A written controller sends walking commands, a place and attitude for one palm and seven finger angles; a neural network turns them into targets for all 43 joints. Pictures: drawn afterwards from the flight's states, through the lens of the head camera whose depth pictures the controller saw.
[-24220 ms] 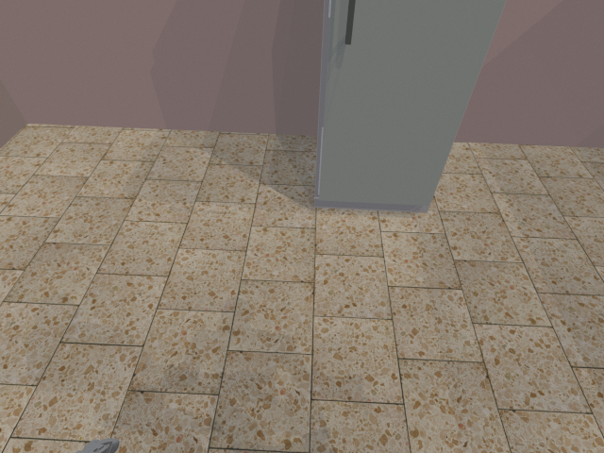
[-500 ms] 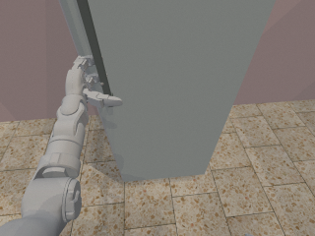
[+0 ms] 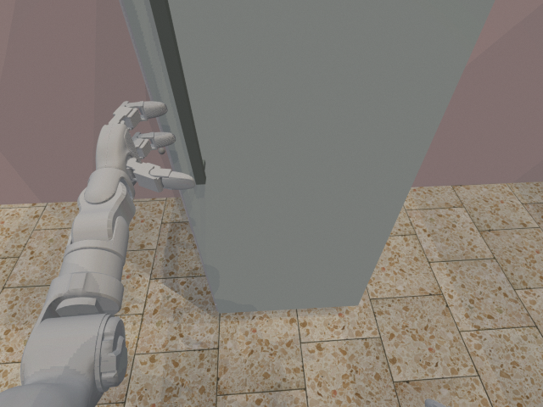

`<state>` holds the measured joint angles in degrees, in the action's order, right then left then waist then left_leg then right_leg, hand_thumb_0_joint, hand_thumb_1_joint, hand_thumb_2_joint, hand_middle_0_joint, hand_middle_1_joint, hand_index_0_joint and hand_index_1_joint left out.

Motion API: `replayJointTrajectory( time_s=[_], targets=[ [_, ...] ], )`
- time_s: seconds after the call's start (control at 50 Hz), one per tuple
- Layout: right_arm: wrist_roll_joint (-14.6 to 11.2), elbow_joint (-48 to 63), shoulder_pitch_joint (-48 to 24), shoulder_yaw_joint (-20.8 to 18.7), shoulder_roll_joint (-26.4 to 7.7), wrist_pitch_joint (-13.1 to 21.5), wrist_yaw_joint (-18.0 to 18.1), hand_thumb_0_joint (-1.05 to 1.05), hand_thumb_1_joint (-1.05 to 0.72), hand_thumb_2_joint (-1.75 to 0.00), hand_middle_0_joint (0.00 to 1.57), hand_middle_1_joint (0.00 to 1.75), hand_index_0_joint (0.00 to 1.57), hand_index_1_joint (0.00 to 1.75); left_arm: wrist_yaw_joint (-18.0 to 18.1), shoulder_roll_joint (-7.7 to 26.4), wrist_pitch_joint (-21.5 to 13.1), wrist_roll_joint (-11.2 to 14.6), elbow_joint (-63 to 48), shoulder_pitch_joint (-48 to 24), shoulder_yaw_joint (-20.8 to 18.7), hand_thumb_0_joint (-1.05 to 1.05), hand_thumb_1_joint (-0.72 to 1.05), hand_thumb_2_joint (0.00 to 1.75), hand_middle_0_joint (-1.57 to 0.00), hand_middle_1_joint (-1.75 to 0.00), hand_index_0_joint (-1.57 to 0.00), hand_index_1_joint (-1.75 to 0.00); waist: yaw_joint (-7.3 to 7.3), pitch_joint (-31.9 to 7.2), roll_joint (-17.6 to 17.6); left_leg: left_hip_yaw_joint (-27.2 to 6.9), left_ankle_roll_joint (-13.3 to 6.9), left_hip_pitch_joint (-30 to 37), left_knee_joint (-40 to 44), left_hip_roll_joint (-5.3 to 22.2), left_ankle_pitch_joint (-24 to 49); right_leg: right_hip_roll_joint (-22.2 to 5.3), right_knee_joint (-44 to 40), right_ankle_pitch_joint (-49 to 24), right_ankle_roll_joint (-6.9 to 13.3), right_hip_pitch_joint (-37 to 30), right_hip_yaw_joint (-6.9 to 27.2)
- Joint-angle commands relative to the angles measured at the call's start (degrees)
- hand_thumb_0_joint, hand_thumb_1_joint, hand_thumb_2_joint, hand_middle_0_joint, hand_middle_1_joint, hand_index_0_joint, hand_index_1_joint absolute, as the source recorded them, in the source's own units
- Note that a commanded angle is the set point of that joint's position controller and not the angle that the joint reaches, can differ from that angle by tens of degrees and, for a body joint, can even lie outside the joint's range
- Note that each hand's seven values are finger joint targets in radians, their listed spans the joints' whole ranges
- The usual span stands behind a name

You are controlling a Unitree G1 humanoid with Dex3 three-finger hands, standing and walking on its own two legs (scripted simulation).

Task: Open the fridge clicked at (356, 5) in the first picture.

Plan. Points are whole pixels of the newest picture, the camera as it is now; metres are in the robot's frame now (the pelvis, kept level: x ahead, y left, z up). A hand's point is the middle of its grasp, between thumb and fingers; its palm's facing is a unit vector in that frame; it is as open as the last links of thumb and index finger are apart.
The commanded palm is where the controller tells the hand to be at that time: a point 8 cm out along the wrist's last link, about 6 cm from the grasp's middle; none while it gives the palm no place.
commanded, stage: move the hooked fingers beside the handle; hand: left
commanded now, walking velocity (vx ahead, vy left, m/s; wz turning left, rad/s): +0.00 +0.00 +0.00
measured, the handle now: (176, 60) +0.52 +0.15 +0.26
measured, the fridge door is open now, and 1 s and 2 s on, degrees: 0 0 0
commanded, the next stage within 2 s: feel for the door with the fingertips in 1.48 s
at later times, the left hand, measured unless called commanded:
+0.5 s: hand (155, 149) +0.44 +0.18 +0.17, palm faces +0.08 -1.00 +0.01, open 14.0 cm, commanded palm +0.41 +0.24 +0.17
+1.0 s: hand (149, 150) +0.44 +0.19 +0.16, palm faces +0.08 -1.00 +0.01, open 14.0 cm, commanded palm +0.41 +0.24 +0.17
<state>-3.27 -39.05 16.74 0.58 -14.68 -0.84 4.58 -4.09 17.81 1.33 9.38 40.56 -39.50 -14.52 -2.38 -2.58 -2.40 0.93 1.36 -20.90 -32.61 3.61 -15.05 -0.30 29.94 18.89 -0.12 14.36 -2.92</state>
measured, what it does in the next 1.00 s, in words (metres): stands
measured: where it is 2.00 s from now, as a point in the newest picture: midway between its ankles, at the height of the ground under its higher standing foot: outside the picture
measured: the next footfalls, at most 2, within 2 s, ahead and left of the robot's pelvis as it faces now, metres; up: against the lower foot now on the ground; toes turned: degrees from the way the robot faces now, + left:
none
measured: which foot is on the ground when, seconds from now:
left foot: down 0.00-1.00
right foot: down 0.00-1.00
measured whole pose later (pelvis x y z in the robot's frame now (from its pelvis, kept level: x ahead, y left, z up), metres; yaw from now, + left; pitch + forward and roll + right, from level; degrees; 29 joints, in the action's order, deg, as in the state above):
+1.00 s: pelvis -0.01 +0.01 +0.00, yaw +0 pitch +5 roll -1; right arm -3.5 -39.1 18.0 1.2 -15.1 1.1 4.5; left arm -7.1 21.5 -2.1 9.4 48.2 -43.5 -16.5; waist -3.6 -2.7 -2.0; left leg 1.0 0.7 -24.4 -34.8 3.5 -15.1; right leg -0.4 31.5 18.5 -0.7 17.6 -2.6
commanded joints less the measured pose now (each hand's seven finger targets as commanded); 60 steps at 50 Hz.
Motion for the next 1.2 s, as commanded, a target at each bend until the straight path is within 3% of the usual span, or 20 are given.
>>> replayJointTrajectory(
  time_s=[0.0,0.06,0.12,0.16,0.42,0.46,0.48,0.54,0.56,0.64,0.68,0.74,0.76,0.82,0.86,0.9,0.96,1.0,1.06,1.18],
  targets=[
    [0.3,5.5,-0.9,-2.6,-7.8,3.0,0.8,0.00,-0.90,-0.90,0.20,0.30,0.20,0.30,-1.0,10.3,-4.9,0.6,-11.1,-32.9,-0.4,0.00,-0.50,0.30,-0.30,-1.20,-0.30,-1.20,-2.32,-15.9,1.1,-0.2,-3.6,12.7,1.2,-3.3,13.4,1.8,-3.9,-19.9,0.5,2.8,0.6],
    [0.5,5.0,0.2,-2.7,-8.2,3.4,0.7,0.00,-0.90,-0.90,0.20,0.30,0.20,0.30,-1.1,12.2,-6.1,0.4,-7.7,-32.6,-1.9,0.00,-0.50,0.30,-0.30,-1.20,-0.30,-1.20,-1.93,-17.0,2.4,-0.5,-3.6,12.1,0.9,-3.2,13.5,1.8,-3.4,-19.2,0.5,2.7,0.4],
    [0.6,5.5,-0.1,-2.5,-7.9,3.7,0.3,0.00,-0.90,-0.90,0.20,0.30,0.20,0.30,-1.4,12.8,-7.4,0.2,-8.1,-32.4,-2.6,0.00,-0.50,0.30,-0.30,-1.20,-0.30,-1.20,-1.07,-19.4,0.0,-0.5,-3.3,12.7,0.7,-3.3,15.5,1.8,-2.5,-21.3,0.8,1.6,0.5],
    [0.7,5.6,0.7,-2.5,-8.5,3.5,0.2,0.00,-0.90,-0.90,0.20,0.30,0.20,0.30,-1.6,15.9,-7.5,-0.1,-5.7,-28.8,-5.0,0.00,-0.50,0.30,-0.30,-1.20,-0.30,-1.20,-0.31,-19.3,2.3,-0.4,-3.4,10.8,0.7,-3.2,15.6,1.7,-2.1,-21.8,0.7,0.0,0.3],
    [0.1,5.4,0.8,-2.6,-8.5,4.3,0.5,0.00,-0.90,-0.90,0.20,0.30,0.20,0.30,-1.8,12.9,-7.5,0.3,-7.4,-34.2,-1.7,0.00,-0.50,0.30,-0.30,-1.20,-0.30,-1.20,-2.15,-16.1,-0.3,-1.3,-3.2,11.9,1.6,-2.6,10.6,2.2,-3.4,-14.5,0.8,5.2,0.0],
    [0.3,5.1,1.4,-2.6,-8.9,4.4,0.6,0.00,-0.90,-0.90,0.20,0.30,0.20,0.30,-1.5,15.7,-7.8,0.1,-6.3,-33.0,-3.9,0.00,-0.50,0.30,-0.30,-1.20,-0.30,-1.20,-1.67,-16.7,2.2,-1.4,-3.4,11.3,1.6,-2.6,10.4,2.2,-3.5,-13.9,0.8,4.2,0.1],
    [0.3,5.5,1.1,-2.5,-8.7,4.6,0.4,0.00,-0.90,-0.90,0.20,0.30,0.20,0.30,-1.5,15.2,-8.1,0.0,-7.3,-33.4,-3.6,0.00,-0.50,0.30,-0.30,-1.20,-0.30,-1.20,-1.25,-18.1,-0.2,-1.2,-3.2,11.6,1.7,-2.7,11.3,2.1,-3.0,-15.0,0.9,3.7,0.2],
    [0.4,5.4,1.3,-2.5,-8.6,4.8,0.2,0.00,-0.90,-0.90,0.20,0.30,0.20,0.30,-1.7,16.0,-8.2,-0.2,-6.3,-30.8,-4.7,0.00,-0.50,0.30,-0.30,-1.20,-0.30,-1.20,-0.72,-18.2,0.1,-1.0,-3.1,11.4,1.4,-2.7,12.3,2.2,-2.8,-16.4,1.0,3.1,0.1],
    [0.4,5.2,1.7,-2.5,-8.9,4.5,0.3,0.00,-0.90,-0.90,0.20,0.30,0.20,0.30,-1.8,16.8,-8.0,-0.4,-4.5,-29.5,-5.1,0.00,-0.50,0.30,-0.30,-1.20,-0.30,-1.20,-0.92,-17.0,2.0,-1.0,-3.2,10.2,1.5,-2.6,11.8,2.2,-3.0,-15.8,0.9,2.8,0.0],
    [0.2,5.9,1.2,-2.5,-8.6,4.5,0.2,0.00,-0.90,-0.90,0.20,0.30,0.20,0.30,-2.4,15.5,-8.0,-0.2,-5.6,-31.8,-3.7,0.00,-0.50,0.30,-0.30,-1.20,-0.30,-1.20,-1.22,-16.9,-0.1,-0.8,-3.2,10.5,1.5,-2.7,11.3,2.2,-3.0,-15.8,0.8,3.8,0.2],
    [0.2,5.8,1.4,-2.6,-9.0,4.5,0.4,0.00,-0.90,-0.90,0.20,0.30,0.20,0.30,-2.6,17.8,-8.5,0.0,-6.1,-33.0,-5.0,0.00,-0.50,0.30,-0.30,-1.20,-0.30,-1.20,-1.53,-17.5,0.9,-0.9,-3.4,10.5,1.4,-2.6,11.4,2.1,-3.0,-16.0,0.7,3.3,0.4],
    [0.1,6.1,1.3,-2.6,-8.6,4.8,0.3,0.00,-0.90,-0.90,0.20,0.30,0.20,0.30,-3.1,15.3,-8.6,0.3,-7.7,-33.1,-3.3,0.00,-0.50,0.30,-0.30,-1.20,-0.30,-1.20,-1.62,-18.5,-0.6,-0.7,-3.3,12.0,0.9,-2.7,12.6,2.2,-2.8,-17.2,0.7,3.7,0.3],
    [0.2,5.8,1.8,-2.7,-8.9,4.6,0.4,0.00,-0.90,-0.90,0.20,0.30,0.20,0.30,-3.0,16.8,-8.6,0.2,-6.4,-31.8,-4.3,0.00,-0.50,0.30,-0.30,-1.20,-0.30,-1.20,-1.48,-18.1,1.0,-0.9,-3.4,11.2,0.8,-2.6,12.6,2.2,-2.8,-17.0,0.8,3.0,0.2],
    [0.0,6.1,1.0,-2.7,-8.5,4.6,0.2,0.00,-0.90,-0.90,0.20,0.30,0.20,0.30,-3.2,14.9,-8.2,0.4,-7.7,-31.0,-3.2,0.00,-0.50,0.30,-0.30,-1.20,-0.30,-1.20,-1.15,-18.4,-1.5,-0.8,-3.2,12.1,0.8,-2.7,13.4,2.3,-2.6,-17.8,0.9,3.5,0.2],
    [0.0,6.0,1.4,-2.7,-8.8,4.4,0.3,0.00,-0.90,-0.90,0.20,0.30,0.20,0.30,-3.3,14.5,-7.5,0.6,-6.7,-30.3,-2.7,0.00,-0.50,0.30,-0.30,-1.20,-0.30,-1.20,-1.74,-17.3,1.0,-0.6,-3.4,11.1,0.7,-2.8,12.7,2.2,-2.9,-17.5,0.7,3.3,0.1],
    [0.1,5.7,1.4,-2.6,-9.1,4.1,0.4,0.00,-0.90,-0.90,0.20,0.30,0.20,0.30,-3.2,17.0,-6.9,0.6,-5.2,-31.5,-4.8,0.00,-0.50,0.30,-0.30,-1.20,-0.30,-1.20,-1.76,-16.2,2.3,-0.8,-3.5,9.7,1.0,-2.8,11.3,2.1,-3.1,-16.8,0.5,3.7,0.3],
    [0.1,5.9,1.5,-2.5,-9.0,4.0,0.5,0.00,-0.90,-0.90,0.20,0.30,0.20,0.30,-3.3,17.0,-7.6,0.1,-5.8,-33.3,-3.9,0.00,-0.50,0.30,-0.30,-1.20,-0.30,-1.20,-1.95,-16.4,1.0,-0.8,-3.4,9.9,0.8,-2.7,11.0,1.9,-3.0,-15.9,0.6,3.9,0.3],
    [0.2,6.1,1.1,-2.7,-8.6,4.4,0.4,0.00,-0.90,-0.90,0.20,0.30,0.20,0.30,-3.0,16.0,-8.8,0.0,-9.6,-35.2,-3.1,0.00,-0.50,0.30,-0.30,-1.20,-0.30,-1.20,-1.71,-19.9,-3.0,-1.2,-3.1,13.3,0.4,-2.8,13.4,2.1,-2.3,-17.3,1.0,4.3,0.4],
    [0.2,5.7,1.8,-2.6,-8.8,4.4,0.4,0.00,-0.90,-0.90,0.20,0.30,0.20,0.30,-3.0,14.4,-8.5,0.6,-7.0,-33.3,-2.2,0.00,-0.50,0.30,-0.30,-1.20,-0.30,-1.20,-2.25,-18.7,0.3,-1.2,-3.3,12.4,0.1,-2.7,13.9,2.3,-2.4,-17.9,0.8,4.2,0.1],
    [0.3,6.2,1.7,-2.5,-8.9,3.7,0.1,0.00,-0.90,-0.90,0.20,0.30,0.20,0.30,-3.0,18.1,-7.3,-0.1,-4.9,-29.8,-5.8,0.00,-0.50,0.30,-0.30,-1.20,-0.30,-1.20,-0.75,-18.5,1.1,-0.6,-3.4,9.8,0.3,-2.9,14.6,2.0,-1.9,-20.3,0.7,2.0,0.3]
  ],
)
